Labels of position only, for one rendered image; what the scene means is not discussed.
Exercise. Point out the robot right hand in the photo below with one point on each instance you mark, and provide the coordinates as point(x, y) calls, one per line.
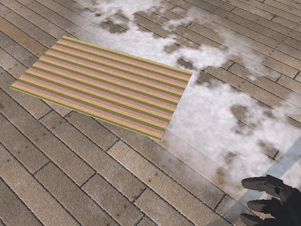
point(286, 211)

